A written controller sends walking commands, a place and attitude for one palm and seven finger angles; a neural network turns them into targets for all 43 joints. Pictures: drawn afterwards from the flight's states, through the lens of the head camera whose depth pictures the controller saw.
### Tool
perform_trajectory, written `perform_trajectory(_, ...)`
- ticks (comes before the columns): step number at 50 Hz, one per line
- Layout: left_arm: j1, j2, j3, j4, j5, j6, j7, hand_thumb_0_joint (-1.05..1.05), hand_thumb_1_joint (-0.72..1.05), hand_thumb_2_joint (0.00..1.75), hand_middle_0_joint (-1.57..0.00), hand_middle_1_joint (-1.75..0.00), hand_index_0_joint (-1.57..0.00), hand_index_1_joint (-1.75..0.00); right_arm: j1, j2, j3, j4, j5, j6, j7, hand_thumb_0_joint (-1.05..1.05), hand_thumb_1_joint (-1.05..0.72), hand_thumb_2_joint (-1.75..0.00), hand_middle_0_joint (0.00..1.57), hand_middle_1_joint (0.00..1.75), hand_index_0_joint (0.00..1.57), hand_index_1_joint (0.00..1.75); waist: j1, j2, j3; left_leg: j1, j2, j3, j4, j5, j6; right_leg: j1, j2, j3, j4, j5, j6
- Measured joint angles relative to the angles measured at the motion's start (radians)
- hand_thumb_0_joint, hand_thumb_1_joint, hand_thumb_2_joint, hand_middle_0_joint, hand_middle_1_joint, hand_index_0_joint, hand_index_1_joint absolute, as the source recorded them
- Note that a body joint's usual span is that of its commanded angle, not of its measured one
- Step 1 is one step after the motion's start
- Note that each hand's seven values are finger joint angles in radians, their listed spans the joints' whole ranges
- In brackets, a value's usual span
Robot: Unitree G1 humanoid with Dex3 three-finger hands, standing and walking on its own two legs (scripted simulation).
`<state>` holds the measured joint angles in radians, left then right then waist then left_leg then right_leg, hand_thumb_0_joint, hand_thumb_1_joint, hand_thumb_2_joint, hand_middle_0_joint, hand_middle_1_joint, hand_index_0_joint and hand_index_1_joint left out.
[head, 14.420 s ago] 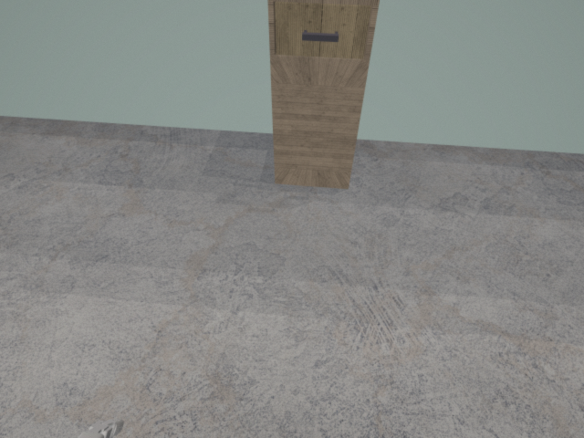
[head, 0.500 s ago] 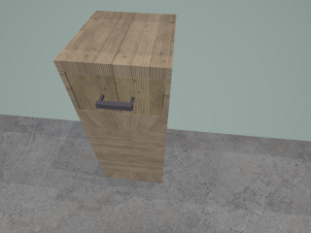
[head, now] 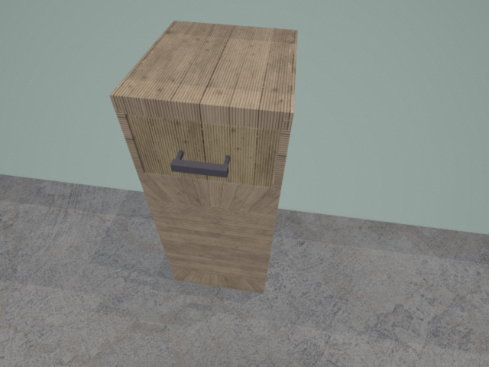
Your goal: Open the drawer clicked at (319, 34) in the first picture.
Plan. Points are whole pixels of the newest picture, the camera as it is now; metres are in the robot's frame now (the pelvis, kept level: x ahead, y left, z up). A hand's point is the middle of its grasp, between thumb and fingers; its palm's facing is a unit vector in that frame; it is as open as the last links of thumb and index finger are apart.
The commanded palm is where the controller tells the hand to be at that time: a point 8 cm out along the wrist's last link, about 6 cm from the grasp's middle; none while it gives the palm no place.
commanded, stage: raise the hand with hooked fingers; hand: left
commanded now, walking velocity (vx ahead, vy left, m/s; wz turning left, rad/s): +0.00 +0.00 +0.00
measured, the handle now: (201, 162) +0.54 +0.15 +0.00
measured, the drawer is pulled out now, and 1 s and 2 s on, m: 0.00 0.00 0.00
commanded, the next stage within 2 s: move the hooked fingers above the handle in 1.82 s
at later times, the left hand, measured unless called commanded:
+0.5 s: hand (110, 350) +0.15 +0.23 -0.05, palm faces -0.07 -0.16 -0.98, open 9.5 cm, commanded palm +0.17 +0.23 +0.02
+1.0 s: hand (108, 250) +0.27 +0.25 +0.05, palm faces +0.10 -0.09 -0.99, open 12.5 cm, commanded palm +0.25 +0.24 +0.10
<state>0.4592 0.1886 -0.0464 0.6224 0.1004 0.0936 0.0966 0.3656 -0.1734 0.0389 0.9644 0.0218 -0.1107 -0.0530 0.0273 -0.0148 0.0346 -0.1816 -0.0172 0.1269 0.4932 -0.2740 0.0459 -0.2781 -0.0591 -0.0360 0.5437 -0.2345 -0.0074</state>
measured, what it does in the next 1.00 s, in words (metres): stands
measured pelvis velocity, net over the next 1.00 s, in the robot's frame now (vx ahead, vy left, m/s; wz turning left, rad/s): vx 0.05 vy -0.01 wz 0.07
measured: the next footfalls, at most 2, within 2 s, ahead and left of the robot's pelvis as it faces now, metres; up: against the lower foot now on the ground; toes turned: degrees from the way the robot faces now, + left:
none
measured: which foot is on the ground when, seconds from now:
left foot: down 0.00-1.00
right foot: down 0.00-1.00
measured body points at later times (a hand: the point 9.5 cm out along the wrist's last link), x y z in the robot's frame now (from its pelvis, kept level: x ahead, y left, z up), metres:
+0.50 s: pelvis +0.02 -0.03 -0.04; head +0.06 -0.03 +0.41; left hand +0.15 +0.23 +0.01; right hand +0.30 -0.22 -0.10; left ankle +0.00 +0.09 -0.73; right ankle +0.05 -0.12 -0.73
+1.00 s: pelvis +0.05 -0.01 -0.02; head +0.10 -0.03 +0.43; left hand +0.26 +0.25 +0.10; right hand +0.24 -0.25 -0.13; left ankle +0.00 +0.09 -0.73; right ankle +0.05 -0.12 -0.73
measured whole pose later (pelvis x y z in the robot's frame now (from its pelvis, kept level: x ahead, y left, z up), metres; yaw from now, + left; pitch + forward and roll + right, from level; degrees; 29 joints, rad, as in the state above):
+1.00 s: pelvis +0.05 -0.01 -0.02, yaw +4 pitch +8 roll +0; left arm 0.29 0.47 0.07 -0.15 0.94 -0.13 0.28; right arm 0.16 -0.29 -0.05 0.59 -0.06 0.13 0.00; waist 0.07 0.05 -0.05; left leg -0.41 -0.01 0.04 0.68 -0.40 0.02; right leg -0.47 0.01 0.00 0.69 -0.36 -0.01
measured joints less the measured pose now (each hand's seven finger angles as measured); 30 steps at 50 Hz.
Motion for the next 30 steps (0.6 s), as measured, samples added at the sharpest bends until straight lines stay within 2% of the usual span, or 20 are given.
perform_trajectory(2, 0.035, 0.047, -0.018, -0.230, 0.028, 0.003, 0.065, 0.05, 0.93, 0.88, -0.21, -0.31, -0.20, -0.31, 0.018, -0.019, -0.010, -0.050, 0.026, -0.085, -0.022, 0.02, -0.92, -0.90, 0.20, 0.30, 0.21, 0.30, -0.005, 0.001, -0.024, -0.023, -0.015, -0.010, 0.018, -0.005, 0.000, -0.027, -0.002, 0.018, 0.041, -0.022, -0.008)
perform_trajectory(3, 0.030, 0.063, -0.025, -0.320, 0.058, 0.006, 0.087, 0.05, 0.91, 0.88, -0.21, -0.32, -0.20, -0.32, 0.016, -0.034, -0.016, -0.076, 0.032, -0.115, -0.030, 0.02, -0.92, -0.90, 0.20, 0.30, 0.20, 0.30, -0.011, 0.010, -0.035, -0.037, -0.021, -0.019, 0.034, -0.010, 0.001, -0.037, 0.001, 0.026, 0.054, -0.020, -0.006)
perform_trajectory(5, -0.005, 0.083, -0.037, -0.447, 0.161, -0.008, 0.129, 0.04, 0.88, 0.87, -0.21, -0.34, -0.20, -0.34, -0.015, -0.070, -0.023, -0.127, 0.022, -0.148, -0.034, 0.02, -0.92, -0.90, 0.20, 0.30, 0.20, 0.30, -0.027, 0.040, -0.060, -0.075, -0.024, -0.033, 0.074, -0.024, 0.004, -0.064, 0.008, 0.033, 0.081, -0.037, 0.004)
perform_trajectory(7, -0.066, 0.101, -0.039, -0.513, 0.303, -0.037, 0.169, 0.04, 0.84, 0.86, -0.21, -0.36, -0.20, -0.36, -0.063, -0.097, -0.036, -0.190, -0.002, -0.146, -0.022, 0.02, -0.92, -0.90, 0.20, 0.30, 0.20, 0.30, -0.046, 0.060, -0.086, -0.126, -0.026, -0.042, 0.116, -0.039, 0.004, -0.109, 0.022, 0.050, 0.119, -0.054, 0.001)
perform_trajectory(9, -0.117, 0.105, -0.030, -0.537, 0.453, -0.073, 0.204, 0.03, 0.80, 0.84, -0.21, -0.38, -0.20, -0.38, -0.118, -0.109, -0.053, -0.259, -0.029, -0.115, 0.001, 0.01, -0.91, -0.90, 0.20, 0.30, 0.20, 0.30, -0.050, 0.065, -0.106, -0.172, -0.024, -0.040, 0.152, -0.051, 0.000, -0.158, 0.036, 0.071, 0.156, -0.067, -0.001)
perform_trajectory(12, -0.113, 0.091, -0.018, -0.552, 0.646, -0.127, 0.227, 0.02, 0.73, 0.82, -0.21, -0.42, -0.20, -0.42, -0.196, -0.107, -0.070, -0.354, -0.045, -0.021, 0.042, 0.01, -0.91, -0.90, 0.20, 0.30, 0.20, 0.30, -0.026, 0.048, -0.124, -0.215, -0.008, -0.012, 0.177, -0.067, -0.007, -0.217, 0.057, 0.102, 0.187, -0.069, -0.002)
perform_trajectory(14, -0.074, 0.087, -0.024, -0.561, 0.743, -0.158, 0.227, 0.01, 0.69, 0.80, -0.21, -0.44, -0.21, -0.45, -0.233, -0.101, -0.075, -0.405, -0.051, 0.043, 0.062, 0.01, -0.91, -0.90, 0.20, 0.30, 0.20, 0.30, -0.004, 0.021, -0.126, -0.238, 0.000, -0.003, 0.186, -0.075, -0.014, -0.248, 0.066, 0.111, 0.204, -0.075, -0.004)
perform_trajectory(17, -0.004, 0.102, -0.026, -0.571, 0.855, -0.198, 0.230, 0.01, 0.61, 0.77, -0.22, -0.49, -0.22, -0.49, -0.267, -0.098, -0.078, -0.457, -0.065, 0.116, 0.079, 0.01, -0.90, -0.90, 0.20, 0.30, 0.20, 0.30, 0.040, -0.023, -0.108, -0.275, 0.011, -0.011, 0.209, -0.086, -0.025, -0.283, 0.075, 0.101, 0.226, -0.088, -0.016)
perform_trajectory(20, 0.057, 0.146, -0.010, -0.594, 0.925, -0.218, 0.250, 0.01, 0.53, 0.74, -0.23, -0.53, -0.23, -0.53, -0.288, -0.099, -0.081, -0.483, -0.088, 0.161, 0.081, 0.01, -0.90, -0.90, 0.20, 0.30, 0.20, 0.30, 0.081, -0.039, -0.094, -0.319, 0.022, -0.040, 0.254, -0.108, -0.035, -0.310, 0.082, 0.071, 0.251, -0.107, -0.029)
perform_trajectory(23, 0.063, 0.205, 0.021, -0.637, 0.935, -0.236, 0.276, 0.01, 0.45, 0.71, -0.25, -0.58, -0.25, -0.58, -0.309, -0.096, -0.081, -0.476, -0.105, 0.181, 0.074, 0.01, -0.90, -0.90, 0.20, 0.30, 0.20, 0.30, 0.103, -0.022, -0.098, -0.365, 0.024, -0.079, 0.315, -0.138, -0.042, -0.332, 0.080, 0.032, 0.288, -0.138, -0.036)
perform_trajectory(26, 0.007, 0.235, 0.057, -0.677, 0.914, -0.261, 0.298, 0.01, 0.38, 0.68, -0.26, -0.63, -0.26, -0.63, -0.329, -0.083, -0.071, -0.457, -0.113, 0.182, 0.070, 0.01, -0.90, -0.90, 0.20, 0.30, 0.20, 0.30, 0.106, 0.015, -0.115, -0.402, 0.022, -0.108, 0.373, -0.169, -0.044, -0.352, 0.075, 0.004, 0.329, -0.170, -0.038)
perform_trajectory(30, -0.120, 0.228, 0.085, -0.696, 0.902, -0.274, 0.308, 0.01, 0.28, 0.64, -0.27, -0.69, -0.27, -0.69, -0.339, -0.046, -0.045, -0.441, -0.118, 0.188, 0.081, 0.01, -0.90, -0.90, 0.20, 0.30, 0.20, 0.30, 0.089, 0.049, -0.126, -0.421, 0.018, -0.112, 0.402, -0.191, -0.048, -0.371, 0.071, 0.000, 0.360, -0.194, -0.036)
